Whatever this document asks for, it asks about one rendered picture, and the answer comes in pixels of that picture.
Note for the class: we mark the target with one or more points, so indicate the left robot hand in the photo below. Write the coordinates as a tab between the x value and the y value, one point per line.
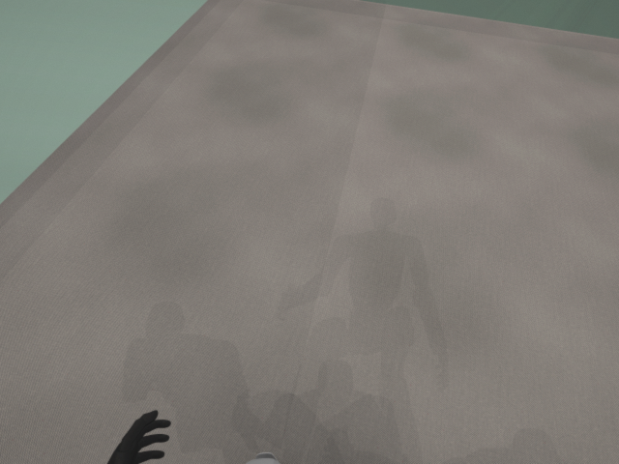
127	451

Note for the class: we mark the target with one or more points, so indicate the robot left shin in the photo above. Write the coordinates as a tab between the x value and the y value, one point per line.
265	455

